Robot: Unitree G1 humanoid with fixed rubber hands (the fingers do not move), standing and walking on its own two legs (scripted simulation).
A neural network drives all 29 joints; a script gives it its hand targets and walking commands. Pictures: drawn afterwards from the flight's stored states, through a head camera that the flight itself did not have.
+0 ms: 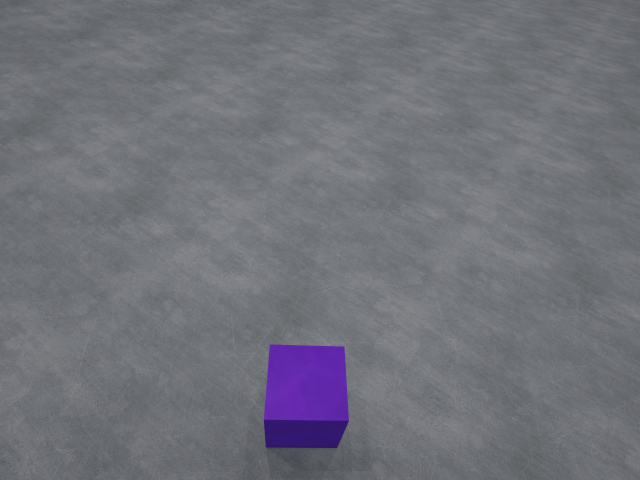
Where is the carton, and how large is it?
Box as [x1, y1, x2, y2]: [264, 344, 348, 447]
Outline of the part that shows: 270,344 264,411 266,446 336,447 348,421 344,347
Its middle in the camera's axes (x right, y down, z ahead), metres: -0.04 +0.44 +1.11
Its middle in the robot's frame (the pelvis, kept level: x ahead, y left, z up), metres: +0.46 -0.03 -0.65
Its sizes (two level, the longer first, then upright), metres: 0.210 0.200 0.250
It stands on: the floor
